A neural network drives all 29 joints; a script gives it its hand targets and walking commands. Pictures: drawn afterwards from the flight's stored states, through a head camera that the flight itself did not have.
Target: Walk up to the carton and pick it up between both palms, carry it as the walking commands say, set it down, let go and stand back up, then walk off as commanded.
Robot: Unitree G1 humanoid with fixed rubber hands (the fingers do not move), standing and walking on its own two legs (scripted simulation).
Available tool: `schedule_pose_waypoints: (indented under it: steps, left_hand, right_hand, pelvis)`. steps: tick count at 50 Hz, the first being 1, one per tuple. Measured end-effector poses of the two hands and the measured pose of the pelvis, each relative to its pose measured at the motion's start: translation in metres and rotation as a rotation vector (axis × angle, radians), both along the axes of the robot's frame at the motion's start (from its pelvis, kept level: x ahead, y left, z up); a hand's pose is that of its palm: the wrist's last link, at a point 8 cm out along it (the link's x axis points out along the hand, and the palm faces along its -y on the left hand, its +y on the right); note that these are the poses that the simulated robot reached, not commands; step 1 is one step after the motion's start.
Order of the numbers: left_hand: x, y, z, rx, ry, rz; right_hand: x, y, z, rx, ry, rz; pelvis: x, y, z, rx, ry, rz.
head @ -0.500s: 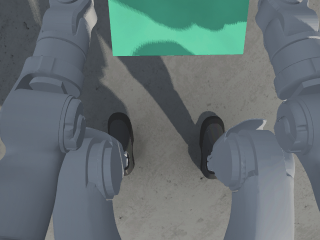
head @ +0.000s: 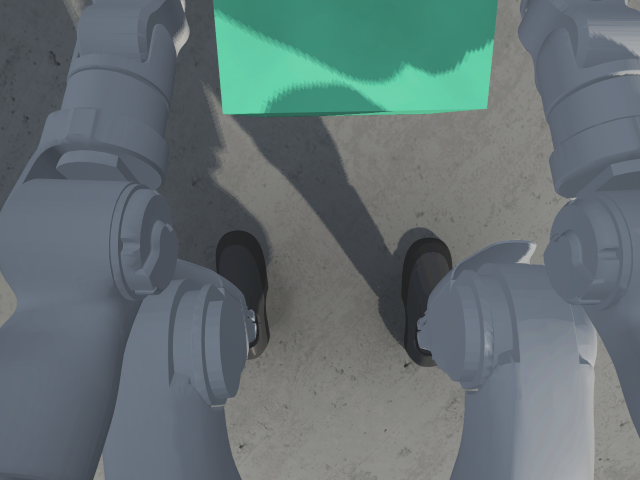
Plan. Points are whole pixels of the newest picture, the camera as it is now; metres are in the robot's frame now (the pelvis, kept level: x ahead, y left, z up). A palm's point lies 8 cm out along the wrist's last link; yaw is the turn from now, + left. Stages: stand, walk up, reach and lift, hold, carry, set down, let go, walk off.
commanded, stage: reach and lift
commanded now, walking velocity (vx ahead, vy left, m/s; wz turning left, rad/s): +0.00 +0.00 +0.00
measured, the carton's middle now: out of the picture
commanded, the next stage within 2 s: none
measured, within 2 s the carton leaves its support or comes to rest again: leaves its support in 0.34 s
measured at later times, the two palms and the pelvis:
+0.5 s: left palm out of the picture +0.57 +0.16 -0.14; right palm out of the picture +0.56 -0.16 -0.14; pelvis +0.01 +0.00 +0.01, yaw +0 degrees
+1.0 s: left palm out of the picture +0.56 +0.15 -0.08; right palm out of the picture +0.55 -0.16 -0.07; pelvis +0.01 +0.01 +0.05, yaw +0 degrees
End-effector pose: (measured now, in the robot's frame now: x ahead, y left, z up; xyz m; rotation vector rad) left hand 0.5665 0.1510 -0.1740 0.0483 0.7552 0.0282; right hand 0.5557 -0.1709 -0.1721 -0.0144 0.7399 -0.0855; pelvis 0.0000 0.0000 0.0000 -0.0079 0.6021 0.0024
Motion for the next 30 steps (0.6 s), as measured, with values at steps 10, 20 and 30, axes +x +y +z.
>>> schedule_pose_waypoints:
  steps: [10,20,30]
  left_hand:
    - [0.002,0.001,0.001,-0.005,0.016,-0.005]
    - [0.001,0.005,0.015,0.026,0.005,0.038]
    - [0.000,0.008,0.053,0.023,-0.030,0.065]
  right_hand:
    - [0.002,0.000,0.001,0.004,0.020,0.015]
    - [0.003,0.009,0.017,-0.001,0.012,-0.001]
    - [-0.001,0.015,0.054,0.004,-0.025,-0.029]
  pelvis:
    - [0.007,0.002,0.000,-0.004,0.040,0.000]
    - [0.011,0.004,0.005,-0.004,0.092,-0.003]
    - [0.009,0.006,0.020,-0.004,0.117,0.005]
